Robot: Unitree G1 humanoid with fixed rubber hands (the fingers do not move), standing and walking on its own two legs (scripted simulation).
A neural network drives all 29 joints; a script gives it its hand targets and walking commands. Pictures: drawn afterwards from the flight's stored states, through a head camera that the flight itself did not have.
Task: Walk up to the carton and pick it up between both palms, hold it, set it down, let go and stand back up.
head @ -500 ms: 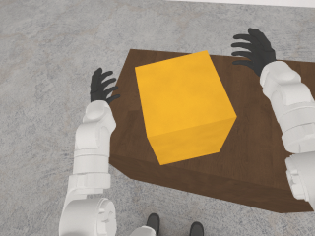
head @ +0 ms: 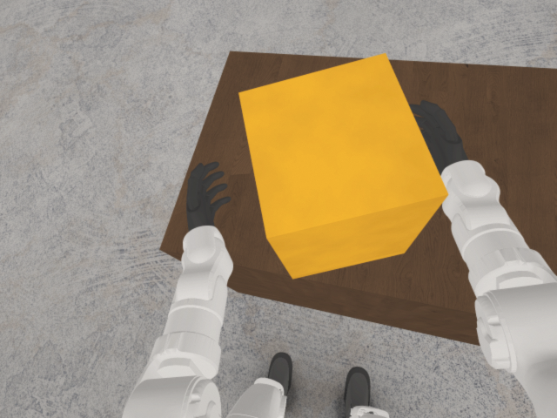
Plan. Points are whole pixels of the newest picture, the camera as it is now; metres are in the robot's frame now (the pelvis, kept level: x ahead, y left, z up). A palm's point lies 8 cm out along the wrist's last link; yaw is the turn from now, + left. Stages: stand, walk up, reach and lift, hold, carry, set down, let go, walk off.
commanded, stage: reach and lift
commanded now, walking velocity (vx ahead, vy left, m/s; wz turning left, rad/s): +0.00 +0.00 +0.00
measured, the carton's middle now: (332, 183) +0.44 +0.04 -0.05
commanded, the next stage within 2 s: none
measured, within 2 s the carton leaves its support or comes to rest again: neither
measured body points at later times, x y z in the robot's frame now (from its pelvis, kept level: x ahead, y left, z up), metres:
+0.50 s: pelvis +0.00 +0.00 -0.01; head +0.18 -0.03 +0.39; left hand +0.37 +0.20 -0.03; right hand +0.52 -0.09 -0.04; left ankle +0.02 +0.16 -0.72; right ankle +0.03 -0.08 -0.72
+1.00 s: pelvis +0.00 -0.01 -0.01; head +0.18 -0.03 +0.40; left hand +0.38 +0.18 -0.04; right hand +0.51 -0.08 -0.03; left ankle +0.02 +0.16 -0.72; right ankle +0.03 -0.08 -0.72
